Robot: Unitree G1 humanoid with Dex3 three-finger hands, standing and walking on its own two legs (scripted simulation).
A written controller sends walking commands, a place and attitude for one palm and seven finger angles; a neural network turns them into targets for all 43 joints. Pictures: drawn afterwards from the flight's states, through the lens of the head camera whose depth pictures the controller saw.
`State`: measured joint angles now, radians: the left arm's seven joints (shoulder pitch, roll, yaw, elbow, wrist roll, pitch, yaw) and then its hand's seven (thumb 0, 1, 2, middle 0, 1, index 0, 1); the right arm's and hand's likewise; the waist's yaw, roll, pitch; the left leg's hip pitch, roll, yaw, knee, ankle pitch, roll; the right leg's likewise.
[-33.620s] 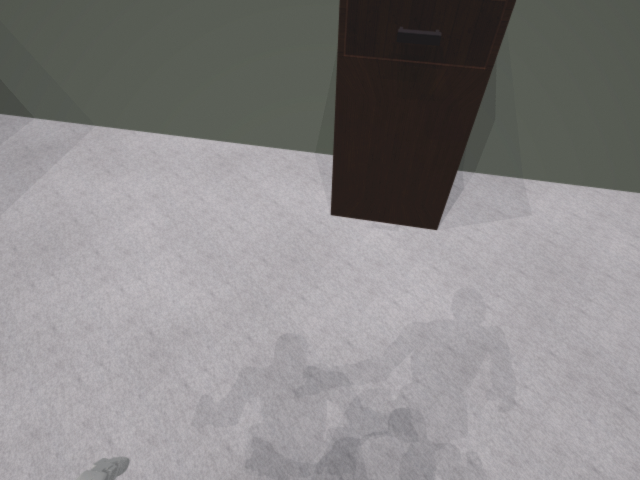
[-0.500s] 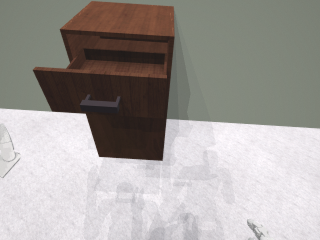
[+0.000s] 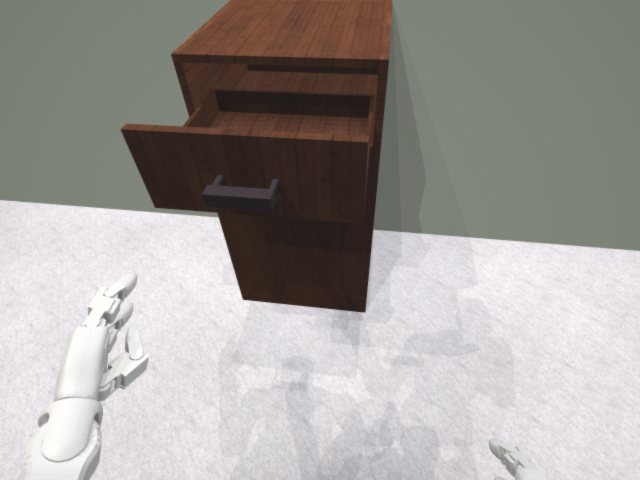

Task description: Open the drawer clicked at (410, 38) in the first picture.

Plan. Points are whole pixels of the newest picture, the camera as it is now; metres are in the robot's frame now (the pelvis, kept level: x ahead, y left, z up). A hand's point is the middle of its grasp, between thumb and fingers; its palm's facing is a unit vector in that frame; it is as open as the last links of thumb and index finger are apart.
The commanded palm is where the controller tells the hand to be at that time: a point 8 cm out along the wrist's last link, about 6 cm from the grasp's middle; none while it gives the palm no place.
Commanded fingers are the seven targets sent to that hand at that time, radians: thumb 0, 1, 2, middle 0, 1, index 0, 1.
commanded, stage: let the arm hang, fingers relaxed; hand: left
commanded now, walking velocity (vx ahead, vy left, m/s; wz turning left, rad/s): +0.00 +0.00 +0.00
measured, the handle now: (243, 189) +0.58 +0.15 +0.05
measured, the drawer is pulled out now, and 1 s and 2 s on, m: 0.29 0.29 0.29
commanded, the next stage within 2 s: look to check the result in 0.98 s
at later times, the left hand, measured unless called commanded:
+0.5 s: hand out of the picture -0.04 +0.18 -0.15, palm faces +0.03 -0.97 -0.24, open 7.3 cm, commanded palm none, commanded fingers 0.00 0.90 0.90 -0.20 -0.30 -0.20 -0.30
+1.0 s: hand out of the picture +0.04 +0.17 -0.16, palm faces +0.01 -0.98 -0.19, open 7.3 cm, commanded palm none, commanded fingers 0.00 0.90 0.90 -0.20 -0.30 -0.20 -0.30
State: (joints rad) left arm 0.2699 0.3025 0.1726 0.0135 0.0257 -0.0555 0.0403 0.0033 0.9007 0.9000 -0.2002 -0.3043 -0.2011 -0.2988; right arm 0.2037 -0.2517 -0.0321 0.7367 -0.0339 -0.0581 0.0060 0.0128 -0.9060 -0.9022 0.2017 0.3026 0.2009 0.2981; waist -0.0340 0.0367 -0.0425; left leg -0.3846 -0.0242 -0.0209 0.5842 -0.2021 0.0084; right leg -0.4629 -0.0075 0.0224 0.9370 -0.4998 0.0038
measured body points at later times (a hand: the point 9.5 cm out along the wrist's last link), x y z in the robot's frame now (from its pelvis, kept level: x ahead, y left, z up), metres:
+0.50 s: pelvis +0.01 -0.01 +0.01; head +0.04 -0.01 +0.46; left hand -0.04 +0.24 -0.14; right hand -0.04 -0.22 -0.15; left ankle +0.06 +0.12 -0.72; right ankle +0.03 -0.12 -0.72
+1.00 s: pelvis +0.03 +0.00 +0.02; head +0.05 -0.01 +0.46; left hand +0.04 +0.22 -0.14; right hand +0.01 -0.21 -0.15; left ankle +0.06 +0.12 -0.72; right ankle +0.03 -0.12 -0.72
